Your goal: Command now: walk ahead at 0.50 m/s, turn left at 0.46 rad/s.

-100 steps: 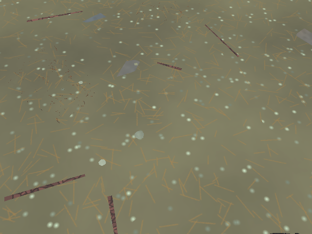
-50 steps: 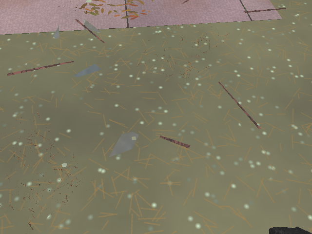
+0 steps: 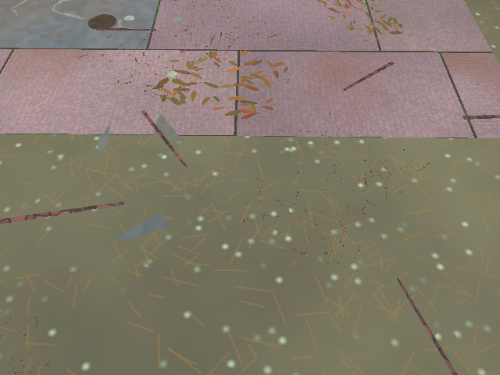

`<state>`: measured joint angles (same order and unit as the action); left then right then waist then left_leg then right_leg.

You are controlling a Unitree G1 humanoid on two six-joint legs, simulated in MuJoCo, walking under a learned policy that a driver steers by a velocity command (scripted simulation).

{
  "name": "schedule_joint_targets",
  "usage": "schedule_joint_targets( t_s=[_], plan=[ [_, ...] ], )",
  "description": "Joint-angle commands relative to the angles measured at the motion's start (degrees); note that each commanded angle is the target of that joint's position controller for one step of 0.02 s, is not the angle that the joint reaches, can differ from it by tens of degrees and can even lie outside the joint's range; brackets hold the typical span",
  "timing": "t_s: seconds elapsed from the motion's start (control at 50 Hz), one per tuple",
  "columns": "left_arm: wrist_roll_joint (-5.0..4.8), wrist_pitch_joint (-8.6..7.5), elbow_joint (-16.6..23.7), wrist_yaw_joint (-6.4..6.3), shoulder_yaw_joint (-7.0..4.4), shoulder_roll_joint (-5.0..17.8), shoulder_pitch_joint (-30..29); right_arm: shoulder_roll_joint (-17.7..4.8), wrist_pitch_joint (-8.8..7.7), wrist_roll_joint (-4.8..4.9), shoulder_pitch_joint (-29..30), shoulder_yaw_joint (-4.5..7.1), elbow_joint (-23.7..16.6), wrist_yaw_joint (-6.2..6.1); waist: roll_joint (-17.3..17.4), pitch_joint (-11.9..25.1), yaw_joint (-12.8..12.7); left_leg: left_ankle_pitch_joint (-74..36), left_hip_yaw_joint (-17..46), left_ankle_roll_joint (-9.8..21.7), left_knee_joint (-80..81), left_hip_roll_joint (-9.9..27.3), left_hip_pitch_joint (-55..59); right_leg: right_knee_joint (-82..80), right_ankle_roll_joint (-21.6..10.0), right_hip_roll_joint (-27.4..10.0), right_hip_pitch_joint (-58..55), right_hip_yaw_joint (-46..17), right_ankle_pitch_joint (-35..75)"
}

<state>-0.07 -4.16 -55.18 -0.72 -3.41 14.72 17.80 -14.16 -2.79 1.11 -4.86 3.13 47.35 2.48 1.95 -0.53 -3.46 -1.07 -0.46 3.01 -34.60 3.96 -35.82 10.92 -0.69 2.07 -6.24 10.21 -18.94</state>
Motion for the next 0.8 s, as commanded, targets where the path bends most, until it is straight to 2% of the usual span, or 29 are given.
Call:
schedule_joint_targets(
  t_s=[0.02, 0.04, 0.06, 0.08, 0.1, 0.12, 0.14, 0.16, 0.18, 0.2, 0.24, 0.26, 0.3, 0.36, 0.4, 0.46, 0.5, 0.52, 0.54, 0.56, 0.58, 0.6, 0.62, 0.64, 0.66, 0.68, 0.7, 0.76, 0.8],
  plan=[
    [-0.53, 1.02, 2.29, -0.91, -2.61, 11.26, -0.19, -5.3, -0.78, -0.02, 4.68, 1.34, -6.47, 1.15, -6.42, -1.92, 1.77, 8.41, -4.14, 2.56, 0.46, -2.87, 0.63, 7.58, -6.28, -18.43, -2.46, -1.58, 51.54],
    [-0.49, 1.57, 2.67, -1.26, -2.8, 11.89, -0.82, -6.91, -0.61, -0.04, -0.08, 2.29, -5.79, 1.2, -7.36, 1.25, 4.54, 10.75, -5.76, 3.8, 0.3, -5.14, 7.25, 14.94, -5.47, -17.94, -2.0, -0.61, 60.36],
    [-0.54, 2.01, 3.19, -1.56, -2.67, 11.79, -1.78, -9.64, -0.52, 0.13, -8.9, 3.92, -3.73, 0.86, -6.38, 5.79, 9.26, 8.11, -5.91, 5.78, 3.54, -7.43, 19.63, 26.51, -3.78, -15.88, 2.24, 0.84, 61.13],
    [0.21, 1.6, 4.63, -1.74, -2.02, 10.67, -1.32, -14.75, -0.11, 0.09, -18.5, 5.87, -1.85, -0.3, -0.06, 11.92, 12.8, 7.61, 6.57, 9.52, 4.86, -0.48, 37.87, 44.24, -1.46, -13.22, 16.33, 1.24, 45.09],
    [1.82, -0.39, 7.0, -0.24, 0.9, 1.4, 4.3, -19.18, -0.39, 0.7, -18.31, 6.41, -1.92, -0.61, 13.57, 17.25, 6.31, 15.4, 38.92, 20.95, 10.18, 13.69, 57.69, 63.84, 2.15, -0.03, 42.95, -4.0, -9.85],
    [-0.54, -3.05, 7.53, 0.78, 0.02, 6.34, -1.53, -14.3, -0.65, 0.2, -20.46, 4.94, -2.68, -0.75, 7.69, 21.29, 10.28, 18.97, 46.26, 21.07, 16.55, 15.0, 60.89, 69.57, 0.95, -0.26, 49.94, -15.31, -13.89],
    [-2.42, -4.53, 9.34, 1.3, -0.6, 8.62, -6.91, -11.69, -1.05, -0.28, -17.99, 4.29, -2.82, -1.03, 5.58, 13.66, 10.85, 14.55, 37.43, 18.07, 17.16, 13.05, 55.71, 68.5, -0.53, -3.34, 54.11, -15.72, -8.87],
    [-1.95, -5.16, 9.66, 1.06, -0.45, 8.14, -8.42, -10.35, -1.37, -0.23, -14.1, 3.89, -3.73, -1.11, 0.01, 9.36, 8.58, 9.42, 30.8, 16.11, 17.42, 10.65, 47.34, 63.57, -1.03, -5.93, 52.04, -15.43, -4.15],
    [-0.52, -5.02, 9.32, 0.65, -0.95, 8.39, -9.04, -8.61, -1.38, -0.33, -10.21, 3.36, -4.77, -1.13, -2.29, 5.74, 6.28, 3.65, 25.85, 14.96, 18.47, 8.68, 38.81, 58.35, -0.5, -7.47, 48.26, -15.0, -1.86],
    [0.03, -4.28, 9.38, 0.56, -1.37, 8.72, -8.18, -7.53, -1.44, -0.94, -8.17, 2.86, -5.77, -1.35, -1.38, 4.68, 4.19, -0.22, 23.4, 14.79, 19.9, 7.4, 33.24, 55.9, 0.03, -8.48, 44.05, -15.35, -0.44],
    [0.53, -2.8, 9.85, 0.45, -1.47, 7.47, -6.92, -8.26, -1.44, -0.66, -7.49, 2.93, -6.38, -1.79, -0.72, 3.25, 2.35, -3.27, 20.93, 14.99, 21.81, 6.35, 27.44, 50.35, 1.83, -8.75, 41.32, -14.6, 0.28],
    [0.8, -2.3, 10.3, 0.31, -1.31, 6.75, -7.78, -9.19, -1.49, -0.52, -8.0, 3.17, -6.44, -2.16, -0.53, 2.42, 2.32, -4.57, 19.21, 14.94, 22.48, 5.69, 25.06, 47.2, 2.81, -8.45, 41.08, -13.83, 2.12],
    [1.07, -1.91, 11.97, 0.17, -0.88, 5.6, -12.14, -11.0, -1.4, -0.31, -9.54, 3.7, -6.29, -2.93, -0.08, 0.83, 3.41, -4.65, 16.24, 13.62, 23.01, 3.71, 21.92, 38.39, 4.23, -7.25, 40.75, -12.87, 9.58],
    [0.73, -2.2, 13.83, 0.7, -0.21, 4.15, -18.3, -11.22, -0.83, 0.0, -11.88, 3.88, -5.87, -3.41, 1.66, 0.17, 6.08, 0.51, 13.48, 10.33, 21.94, 0.38, 18.95, 24.95, 4.39, -4.12, 35.63, -12.11, 22.32],
    [0.01, -2.41, 15.18, 1.04, -0.26, 4.71, -21.13, -11.2, -0.59, 0.17, -14.11, 3.91, -5.11, -3.36, 2.42, 0.16, 7.4, 3.91, 15.44, 9.35, 21.06, 1.05, 19.61, 21.12, 4.19, -2.83, 33.45, -12.49, 25.6],
    [-0.37, -2.95, 16.16, 1.54, -0.92, 7.1, -21.81, -10.29, -0.13, 0.45, -15.53, 3.74, -4.61, -3.61, 3.37, 0.51, 7.04, 6.89, 20.48, 8.38, 16.14, 3.13, 25.53, 17.04, 2.93, -2.66, 33.05, -14.77, 21.82],
    [-0.47, -3.63, 15.78, 1.78, -1.48, 8.51, -19.19, -10.39, 0.24, 0.13, -14.93, 3.84, -5.01, -3.87, 5.01, 1.05, 5.16, 5.13, 23.36, 7.62, 12.09, 4.05, 27.9, 15.86, 1.32, -2.54, 29.9, -14.61, 16.67],
    [-0.26, -3.94, 14.57, 1.63, -2.08, 9.37, -14.72, -9.47, 0.37, 0.0, -14.21, 3.5, -5.5, -3.85, 5.17, 2.82, 2.7, 2.59, 23.08, 6.48, 8.24, 2.34, 27.46, 13.77, -0.07, -2.25, 23.8, -13.57, 16.27],
    [0.67, -4.27, 13.46, 1.34, -2.92, 11.47, -7.74, -6.97, 0.21, -0.36, -13.67, 2.54, -6.4, -3.62, 3.43, 8.59, -0.67, 2.35, 20.37, 4.62, -1.88, -0.71, 23.87, 14.97, -2.79, -6.68, 11.87, -16.8, 15.63],
    [1.69, -4.08, 12.64, 0.88, -4.08, 15.99, 0.55, -3.77, -0.15, -0.07, -18.16, 1.57, -7.66, -3.54, -7.07, 17.54, -1.36, 14.93, 13.16, 0.54, -20.73, -7.53, 8.61, 14.7, -9.3, -19.18, -8.9, -33.56, 9.9],
    [0.5, -3.13, 10.86, 1.31, -4.28, 15.96, 3.48, -4.39, -0.54, 0.92, -22.16, 1.07, -8.7, -3.53, -22.23, 21.42, 0.05, 35.98, 9.87, -1.07, -34.25, -8.57, -5.2, 8.4, -14.64, -27.26, -16.22, -55.07, -4.2],
    [-0.25, -2.79, 12.34, 1.3, -2.89, 10.73, 0.47, -9.98, -0.43, 1.32, -19.48, 2.32, -7.81, -3.53, -14.09, 13.87, -0.96, 32.49, 11.38, -1.45, -39.86, -4.71, -9.99, 6.25, -12.68, -25.59, -10.43, -51.67, -12.92],
    [-0.03, -2.21, 12.99, 1.05, -2.23, 8.53, -2.34, -11.33, -0.06, 0.87, -14.26, 2.74, -8.69, -3.51, -9.16, 7.61, -1.38, 27.77, 9.1, -1.64, -40.7, -2.65, -10.43, 5.74, -10.29, -23.27, -2.95, -42.62, -9.71],
    [0.56, -1.91, 12.74, 1.14, -1.75, 7.56, -4.71, -10.39, 0.05, 0.15, -11.64, 2.68, -9.34, -3.46, -6.33, 3.4, -0.34, 24.1, 8.11, -1.68, -38.35, -1.05, -8.43, 4.23, -9.59, -20.53, 4.64, -36.37, -3.07],
    [0.96, -1.91, 12.3, 1.21, -1.26, 6.28, -6.0, -9.27, 0.15, -0.2, -10.88, 2.78, -9.62, -3.3, -6.8, 1.35, 1.02, 21.79, 8.33, -1.49, -35.52, 0.45, -6.38, 2.85, -9.39, -18.49, 9.4, -31.97, 1.67],
    [1.19, -2.05, 11.83, 1.33, -1.08, 5.94, -6.47, -7.8, 0.3, 0.14, -11.73, 2.57, -9.55, -3.05, -7.94, 0.47, 2.16, 20.65, 8.04, -1.34, -33.62, 1.28, -3.58, 1.38, -9.27, -16.92, 12.84, -28.6, 4.6],
    [0.91, -2.28, 11.29, 1.48, -1.09, 5.72, -6.38, -6.5, 0.48, 0.39, -12.38, 2.32, -9.32, -2.93, -8.29, 0.4, 2.66, 20.28, 7.45, -1.37, -31.73, 1.42, -2.27, 0.1, -9.74, -16.12, 14.25, -26.07, 6.82],
    [0.21, -2.9, 9.68, 1.63, -1.81, 8.03, -5.13, -4.91, 0.46, -0.28, -9.4, 1.6, -10.65, -2.82, -6.54, -0.24, 2.87, 15.82, 6.59, -2.12, -23.46, 2.01, -3.72, -2.4, -11.88, -16.62, 14.02, -21.39, 14.76],
    [-0.2, -2.64, 9.03, 1.53, -2.07, 9.09, -4.77, -4.34, 0.0, -0.63, -6.54, 1.04, -11.35, -2.37, -5.61, -0.14, 2.4, 9.87, 5.04, -2.45, -16.07, 2.57, -3.18, -2.99, -11.74, -15.9, 13.06, -17.81, 18.6]
  ],
)
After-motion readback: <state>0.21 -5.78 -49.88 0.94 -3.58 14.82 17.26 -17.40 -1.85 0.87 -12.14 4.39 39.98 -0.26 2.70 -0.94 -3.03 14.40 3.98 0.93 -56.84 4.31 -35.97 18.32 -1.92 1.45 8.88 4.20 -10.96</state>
